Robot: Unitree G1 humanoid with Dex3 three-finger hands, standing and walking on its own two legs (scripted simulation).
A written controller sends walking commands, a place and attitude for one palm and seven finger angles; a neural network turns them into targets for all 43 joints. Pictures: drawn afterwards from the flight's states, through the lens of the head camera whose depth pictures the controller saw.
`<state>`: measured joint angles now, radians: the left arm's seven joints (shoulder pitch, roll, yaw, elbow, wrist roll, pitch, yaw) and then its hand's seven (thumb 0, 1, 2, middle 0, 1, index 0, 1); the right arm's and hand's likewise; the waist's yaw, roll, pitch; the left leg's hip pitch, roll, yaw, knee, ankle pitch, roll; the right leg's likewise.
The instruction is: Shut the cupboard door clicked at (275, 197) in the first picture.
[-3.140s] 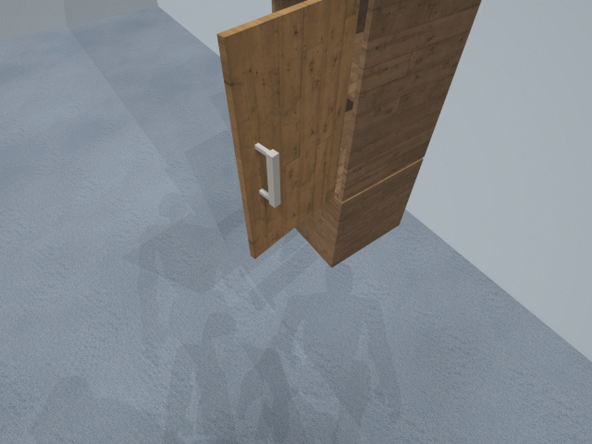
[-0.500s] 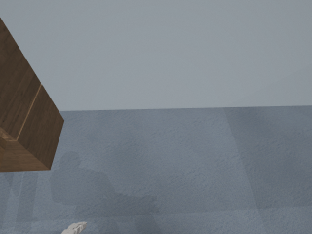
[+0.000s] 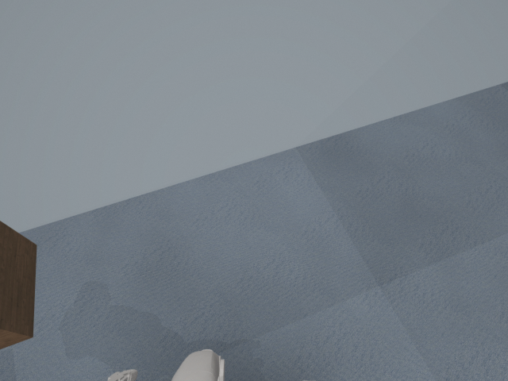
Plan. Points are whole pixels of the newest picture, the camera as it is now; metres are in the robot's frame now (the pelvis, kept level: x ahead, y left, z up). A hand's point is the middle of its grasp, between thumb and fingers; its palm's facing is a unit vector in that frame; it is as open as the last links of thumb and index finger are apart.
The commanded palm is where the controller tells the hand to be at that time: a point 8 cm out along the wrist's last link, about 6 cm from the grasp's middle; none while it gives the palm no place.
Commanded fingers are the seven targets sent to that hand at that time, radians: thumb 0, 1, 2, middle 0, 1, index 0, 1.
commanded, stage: walk around to get in front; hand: left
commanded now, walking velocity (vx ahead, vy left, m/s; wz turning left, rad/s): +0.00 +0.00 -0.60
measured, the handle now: out of the picture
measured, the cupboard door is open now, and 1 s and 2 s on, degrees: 100 100 100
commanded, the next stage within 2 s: walk to a spot facing it in 1.82 s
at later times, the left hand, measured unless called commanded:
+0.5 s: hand (173, 344) +0.19 +0.17 -0.16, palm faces -0.29 -0.92 -0.25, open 7.4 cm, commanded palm none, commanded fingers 0.00 0.90 0.90 -0.20 -0.30 -0.20 -0.30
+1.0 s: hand (222, 330) +0.22 +0.09 -0.17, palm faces -0.50 -0.85 -0.18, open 7.4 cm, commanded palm none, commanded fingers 0.00 0.90 0.90 -0.20 -0.30 -0.20 -0.30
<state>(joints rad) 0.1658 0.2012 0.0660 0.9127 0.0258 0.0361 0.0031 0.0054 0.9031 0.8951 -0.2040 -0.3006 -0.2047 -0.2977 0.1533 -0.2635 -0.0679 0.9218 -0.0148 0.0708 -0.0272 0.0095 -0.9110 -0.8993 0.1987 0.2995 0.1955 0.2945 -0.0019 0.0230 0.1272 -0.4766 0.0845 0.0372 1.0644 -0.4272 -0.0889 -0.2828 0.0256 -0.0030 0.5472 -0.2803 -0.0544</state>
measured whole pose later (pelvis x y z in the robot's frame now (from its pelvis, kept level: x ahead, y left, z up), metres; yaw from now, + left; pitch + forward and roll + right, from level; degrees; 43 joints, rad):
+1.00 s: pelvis +0.07 -0.05 +0.00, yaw -35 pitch +2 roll +0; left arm 0.26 0.21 0.07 0.94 0.03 0.02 -0.03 0.01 0.90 0.89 -0.21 -0.30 -0.21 -0.30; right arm 0.16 -0.22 -0.04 0.86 -0.02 0.00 0.00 0.01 -0.91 -0.90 0.20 0.30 0.20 0.29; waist 0.03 -0.03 0.04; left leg -0.30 0.03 0.04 0.55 -0.37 -0.06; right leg -0.24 0.08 0.12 0.56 -0.35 -0.04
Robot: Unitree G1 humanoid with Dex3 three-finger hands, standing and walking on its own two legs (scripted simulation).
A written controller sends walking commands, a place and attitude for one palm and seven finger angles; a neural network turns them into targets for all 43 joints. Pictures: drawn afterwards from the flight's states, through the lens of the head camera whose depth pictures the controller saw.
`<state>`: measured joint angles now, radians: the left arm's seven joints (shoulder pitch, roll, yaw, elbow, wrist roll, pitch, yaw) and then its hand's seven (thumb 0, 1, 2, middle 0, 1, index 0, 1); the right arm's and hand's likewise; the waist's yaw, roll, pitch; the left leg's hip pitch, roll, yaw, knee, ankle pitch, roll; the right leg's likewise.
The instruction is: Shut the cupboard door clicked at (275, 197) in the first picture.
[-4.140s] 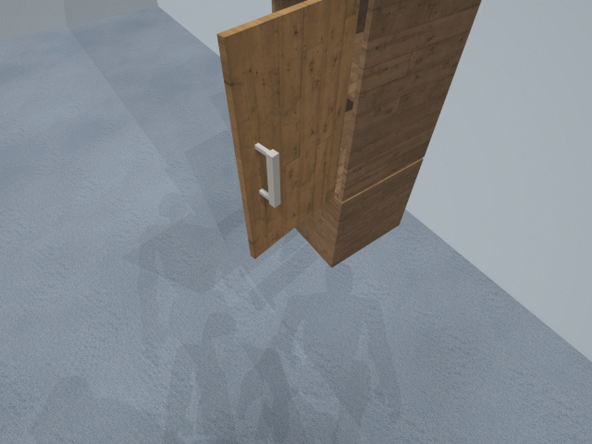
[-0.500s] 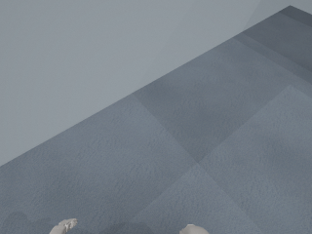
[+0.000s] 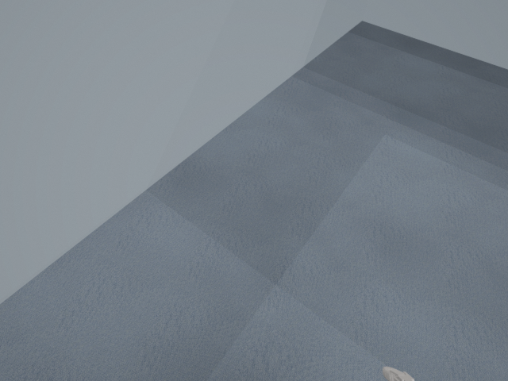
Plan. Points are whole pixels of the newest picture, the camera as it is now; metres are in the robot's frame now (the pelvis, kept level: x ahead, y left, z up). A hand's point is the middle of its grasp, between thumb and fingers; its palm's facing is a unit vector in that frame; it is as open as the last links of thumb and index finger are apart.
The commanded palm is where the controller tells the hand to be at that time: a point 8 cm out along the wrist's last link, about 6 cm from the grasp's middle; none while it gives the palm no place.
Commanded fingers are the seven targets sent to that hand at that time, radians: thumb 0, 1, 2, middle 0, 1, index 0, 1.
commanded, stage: walk around to get in front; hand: left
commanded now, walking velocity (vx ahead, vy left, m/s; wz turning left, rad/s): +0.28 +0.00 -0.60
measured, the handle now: out of the picture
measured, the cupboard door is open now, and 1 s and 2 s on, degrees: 100 100 100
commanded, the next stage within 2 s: walk to a spot facing it in 0.82 s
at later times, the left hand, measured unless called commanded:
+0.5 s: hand (251, 260) +0.38 +0.03 -0.16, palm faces -0.38 -0.90 -0.22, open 7.4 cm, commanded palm none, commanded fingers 0.00 0.90 0.90 -0.20 -0.30 -0.20 -0.30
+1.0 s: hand (262, 266) +0.37 +0.01 -0.17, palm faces -0.34 -0.92 -0.18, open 7.3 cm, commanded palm none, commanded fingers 0.00 0.90 0.90 -0.20 -0.30 -0.20 -0.30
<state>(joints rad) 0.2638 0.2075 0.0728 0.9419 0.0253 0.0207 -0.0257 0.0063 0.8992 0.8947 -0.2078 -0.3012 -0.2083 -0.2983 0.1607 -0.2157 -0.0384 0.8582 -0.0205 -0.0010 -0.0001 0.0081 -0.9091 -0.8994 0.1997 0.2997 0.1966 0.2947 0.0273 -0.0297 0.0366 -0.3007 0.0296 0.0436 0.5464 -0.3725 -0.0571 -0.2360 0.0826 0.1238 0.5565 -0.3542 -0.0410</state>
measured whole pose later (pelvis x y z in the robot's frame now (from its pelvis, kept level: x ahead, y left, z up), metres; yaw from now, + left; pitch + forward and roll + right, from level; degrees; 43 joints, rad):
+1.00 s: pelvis +0.39 -0.18 -0.01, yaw -26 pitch +0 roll +1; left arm 0.45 0.15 0.02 1.14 0.02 -0.07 0.02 0.00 0.91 0.90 -0.20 -0.30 -0.20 -0.30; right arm 0.02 -0.17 -0.02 0.95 -0.03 -0.03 0.02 0.01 -0.91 -0.90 0.20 0.30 0.20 0.29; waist 0.05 -0.02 0.07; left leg -0.44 0.02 0.13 0.59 -0.12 0.01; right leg 0.08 0.07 0.00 0.42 -0.44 -0.08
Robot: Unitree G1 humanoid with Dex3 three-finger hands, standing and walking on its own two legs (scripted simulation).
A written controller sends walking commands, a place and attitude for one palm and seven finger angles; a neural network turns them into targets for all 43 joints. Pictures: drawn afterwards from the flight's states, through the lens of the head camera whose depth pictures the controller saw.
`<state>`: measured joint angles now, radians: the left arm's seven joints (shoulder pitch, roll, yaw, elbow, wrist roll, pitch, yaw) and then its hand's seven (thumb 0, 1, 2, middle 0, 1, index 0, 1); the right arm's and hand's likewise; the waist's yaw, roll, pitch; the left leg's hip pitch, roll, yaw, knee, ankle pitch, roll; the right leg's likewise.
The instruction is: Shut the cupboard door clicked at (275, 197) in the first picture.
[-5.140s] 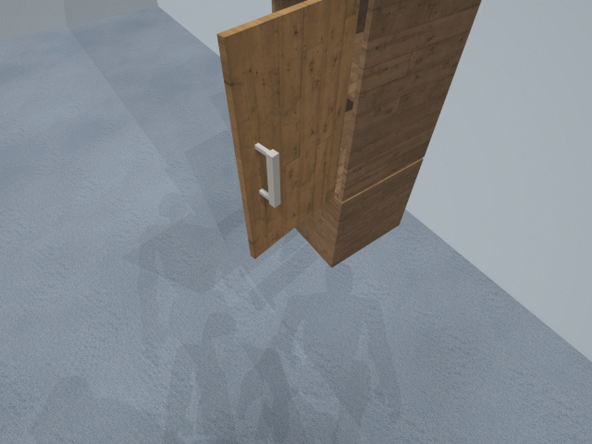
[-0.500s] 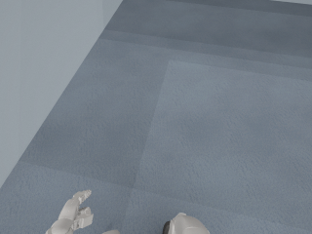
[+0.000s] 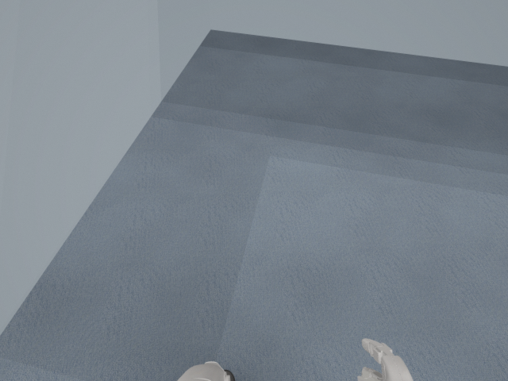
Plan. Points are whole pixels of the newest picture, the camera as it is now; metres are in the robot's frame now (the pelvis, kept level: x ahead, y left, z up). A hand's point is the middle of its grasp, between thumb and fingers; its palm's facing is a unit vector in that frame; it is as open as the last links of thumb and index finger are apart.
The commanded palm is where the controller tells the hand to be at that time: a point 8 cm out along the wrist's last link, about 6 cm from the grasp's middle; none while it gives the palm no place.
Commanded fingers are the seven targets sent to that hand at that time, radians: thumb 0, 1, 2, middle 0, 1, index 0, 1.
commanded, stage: walk to a spot facing it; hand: left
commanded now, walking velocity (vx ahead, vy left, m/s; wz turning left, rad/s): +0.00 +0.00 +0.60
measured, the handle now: out of the picture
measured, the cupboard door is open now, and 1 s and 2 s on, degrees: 100 100 100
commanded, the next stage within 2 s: none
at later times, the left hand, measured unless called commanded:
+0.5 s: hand (179, 309) +0.25 +0.17 -0.14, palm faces +0.19 -0.94 -0.27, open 7.3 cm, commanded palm none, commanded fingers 0.00 0.90 0.90 -0.20 -0.30 -0.20 -0.30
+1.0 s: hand out of the picture +0.09 +0.18 -0.17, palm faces +0.56 -0.77 -0.29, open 7.4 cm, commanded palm none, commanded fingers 0.00 0.90 0.90 -0.20 -0.30 -0.20 -0.30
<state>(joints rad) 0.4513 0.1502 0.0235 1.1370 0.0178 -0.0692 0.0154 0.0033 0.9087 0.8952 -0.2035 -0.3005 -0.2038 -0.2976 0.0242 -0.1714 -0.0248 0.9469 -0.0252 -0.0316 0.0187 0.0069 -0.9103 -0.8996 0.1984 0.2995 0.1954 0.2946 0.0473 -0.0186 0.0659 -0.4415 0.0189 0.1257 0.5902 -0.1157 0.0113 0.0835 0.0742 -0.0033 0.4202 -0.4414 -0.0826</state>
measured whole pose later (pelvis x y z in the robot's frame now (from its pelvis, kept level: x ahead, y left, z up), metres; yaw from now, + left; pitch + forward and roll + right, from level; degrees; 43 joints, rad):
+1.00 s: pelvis +0.18 -0.04 +0.00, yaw +34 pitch +1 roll +0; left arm 0.20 0.31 0.08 0.93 0.03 0.07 0.01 0.01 0.91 0.90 -0.20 -0.30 -0.20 -0.30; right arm 0.08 -0.26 -0.04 0.85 -0.02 0.03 0.01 0.00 -0.91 -0.90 0.20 0.30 0.20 0.29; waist 0.03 -0.05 0.12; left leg -0.33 0.00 0.06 0.58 -0.27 0.03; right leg -0.50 -0.11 -0.04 1.19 -0.44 0.09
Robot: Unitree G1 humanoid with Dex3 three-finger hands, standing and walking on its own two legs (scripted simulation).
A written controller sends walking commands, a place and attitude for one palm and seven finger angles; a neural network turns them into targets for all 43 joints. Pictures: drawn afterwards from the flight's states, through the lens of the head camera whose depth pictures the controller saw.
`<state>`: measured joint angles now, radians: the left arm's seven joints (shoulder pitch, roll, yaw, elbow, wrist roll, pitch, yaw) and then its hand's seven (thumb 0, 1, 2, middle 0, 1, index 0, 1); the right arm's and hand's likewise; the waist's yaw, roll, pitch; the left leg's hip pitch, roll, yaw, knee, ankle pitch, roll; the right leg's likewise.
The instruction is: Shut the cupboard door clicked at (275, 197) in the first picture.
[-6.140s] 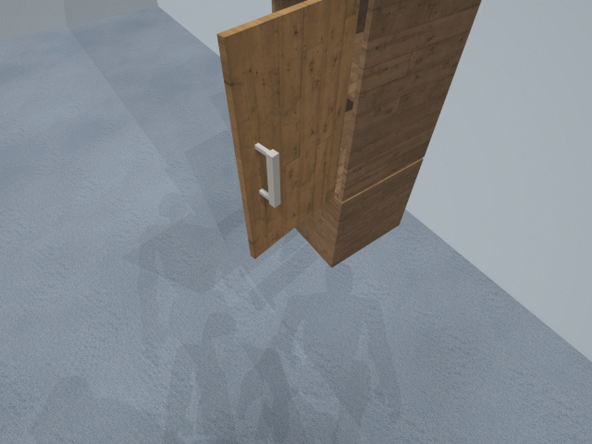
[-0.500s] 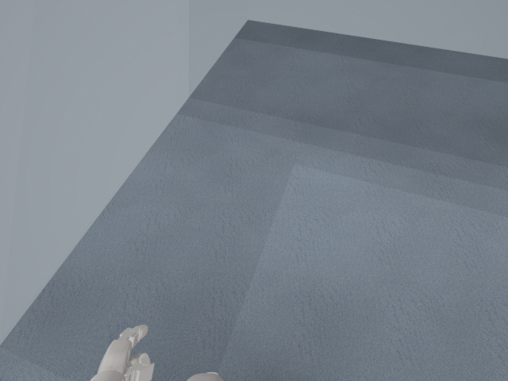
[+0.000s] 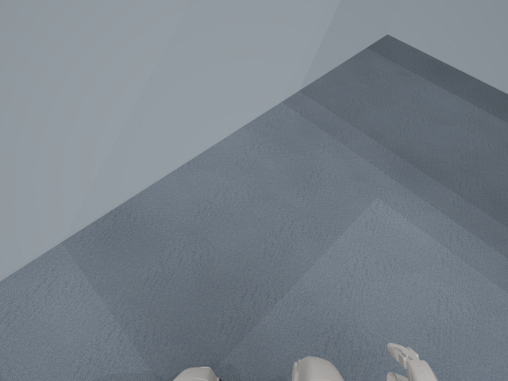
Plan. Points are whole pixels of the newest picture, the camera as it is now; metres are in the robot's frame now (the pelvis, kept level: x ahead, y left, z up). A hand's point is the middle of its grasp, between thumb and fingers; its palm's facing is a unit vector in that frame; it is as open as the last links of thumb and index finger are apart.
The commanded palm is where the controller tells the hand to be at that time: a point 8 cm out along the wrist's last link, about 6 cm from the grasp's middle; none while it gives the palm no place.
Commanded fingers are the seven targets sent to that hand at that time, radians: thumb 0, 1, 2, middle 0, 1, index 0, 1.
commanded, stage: walk to a spot facing it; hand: left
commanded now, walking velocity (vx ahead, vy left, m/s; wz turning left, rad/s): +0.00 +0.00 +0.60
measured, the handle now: out of the picture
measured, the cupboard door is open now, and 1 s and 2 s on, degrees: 100 100 100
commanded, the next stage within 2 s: none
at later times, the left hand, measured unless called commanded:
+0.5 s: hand out of the picture +0.05 +0.12 -0.14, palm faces +0.30 -0.92 -0.25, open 7.3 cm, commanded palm none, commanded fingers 0.00 0.90 0.90 -0.20 -0.30 -0.20 -0.30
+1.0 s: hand out of the picture -0.03 +0.16 -0.15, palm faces +0.58 -0.77 -0.28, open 7.4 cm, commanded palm none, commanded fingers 0.00 0.90 0.90 -0.20 -0.30 -0.20 -0.30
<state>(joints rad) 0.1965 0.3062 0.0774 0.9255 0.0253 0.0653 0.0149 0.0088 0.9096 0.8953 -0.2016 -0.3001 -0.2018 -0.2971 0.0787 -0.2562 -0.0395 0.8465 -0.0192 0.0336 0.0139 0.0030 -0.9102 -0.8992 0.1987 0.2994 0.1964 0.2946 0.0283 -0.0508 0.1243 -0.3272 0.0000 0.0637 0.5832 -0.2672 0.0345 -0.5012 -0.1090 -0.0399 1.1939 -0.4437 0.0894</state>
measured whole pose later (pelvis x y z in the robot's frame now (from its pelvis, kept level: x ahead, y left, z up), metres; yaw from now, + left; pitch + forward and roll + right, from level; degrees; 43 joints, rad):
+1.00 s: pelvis +0.02 -0.08 +0.01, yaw +36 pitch +2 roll +0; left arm 0.14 0.27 0.07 0.89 0.02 0.06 0.01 0.01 0.91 0.90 -0.20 -0.30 -0.20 -0.30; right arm 0.16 -0.22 -0.05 0.91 -0.03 0.05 0.02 0.01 -0.91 -0.90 0.20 0.30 0.20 0.30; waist -0.01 -0.01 0.10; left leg -0.30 -0.01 -0.05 0.49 -0.22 0.00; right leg -0.44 -0.08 -0.01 0.90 -0.41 0.09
